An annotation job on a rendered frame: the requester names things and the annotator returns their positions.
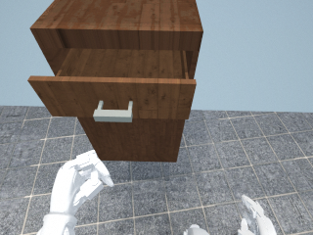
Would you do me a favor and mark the drawer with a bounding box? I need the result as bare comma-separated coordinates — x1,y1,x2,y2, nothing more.
27,48,197,119

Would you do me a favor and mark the left robot forearm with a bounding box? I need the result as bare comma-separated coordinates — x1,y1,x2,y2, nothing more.
36,212,77,235

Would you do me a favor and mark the cabinet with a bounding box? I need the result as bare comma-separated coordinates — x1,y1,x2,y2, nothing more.
29,0,203,163

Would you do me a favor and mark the handle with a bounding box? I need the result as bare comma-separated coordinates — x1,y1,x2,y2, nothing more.
93,100,133,122

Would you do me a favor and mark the right robot shin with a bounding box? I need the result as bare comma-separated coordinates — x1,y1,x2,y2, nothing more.
190,224,200,228

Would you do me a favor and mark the robot right hand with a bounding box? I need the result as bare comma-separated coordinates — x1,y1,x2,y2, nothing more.
238,195,277,235

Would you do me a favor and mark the robot left hand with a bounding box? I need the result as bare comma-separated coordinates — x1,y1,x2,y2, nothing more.
50,150,114,216

